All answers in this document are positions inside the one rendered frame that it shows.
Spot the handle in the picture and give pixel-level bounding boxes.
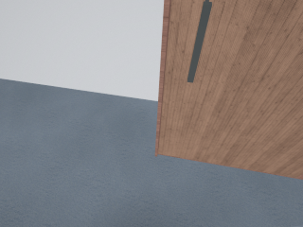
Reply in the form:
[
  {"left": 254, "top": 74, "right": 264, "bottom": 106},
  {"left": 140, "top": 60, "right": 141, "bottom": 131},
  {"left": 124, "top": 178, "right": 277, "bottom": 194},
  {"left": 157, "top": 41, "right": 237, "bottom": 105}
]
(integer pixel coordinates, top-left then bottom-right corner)
[{"left": 187, "top": 0, "right": 212, "bottom": 83}]

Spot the wardrobe door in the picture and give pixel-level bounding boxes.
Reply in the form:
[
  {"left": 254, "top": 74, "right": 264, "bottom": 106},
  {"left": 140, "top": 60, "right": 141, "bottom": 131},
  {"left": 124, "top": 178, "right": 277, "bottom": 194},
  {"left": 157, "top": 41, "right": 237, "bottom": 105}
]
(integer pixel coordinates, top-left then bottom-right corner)
[{"left": 158, "top": 0, "right": 303, "bottom": 178}]

